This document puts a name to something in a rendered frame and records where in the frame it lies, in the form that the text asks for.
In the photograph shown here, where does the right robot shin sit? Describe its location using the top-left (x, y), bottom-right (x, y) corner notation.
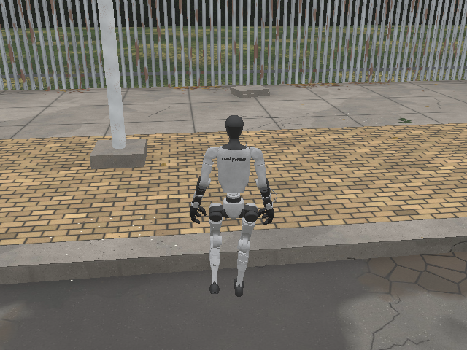
top-left (236, 241), bottom-right (250, 287)

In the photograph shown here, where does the robot right forearm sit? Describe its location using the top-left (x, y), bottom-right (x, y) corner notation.
top-left (260, 178), bottom-right (273, 210)

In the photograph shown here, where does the left robot hand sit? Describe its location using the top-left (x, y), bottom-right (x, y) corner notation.
top-left (189, 206), bottom-right (207, 224)

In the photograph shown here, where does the robot left upper arm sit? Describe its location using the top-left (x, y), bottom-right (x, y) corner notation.
top-left (199, 147), bottom-right (219, 187)

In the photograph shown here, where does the robot left forearm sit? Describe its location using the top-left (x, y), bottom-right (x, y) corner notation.
top-left (191, 176), bottom-right (206, 208)

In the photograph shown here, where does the robot right upper arm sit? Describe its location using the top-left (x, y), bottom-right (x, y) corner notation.
top-left (250, 147), bottom-right (267, 188)

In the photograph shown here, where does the humanoid robot torso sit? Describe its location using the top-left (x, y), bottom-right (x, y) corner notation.
top-left (217, 144), bottom-right (251, 219)

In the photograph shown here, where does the right robot hand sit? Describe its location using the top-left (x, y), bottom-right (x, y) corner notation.
top-left (258, 207), bottom-right (274, 225)

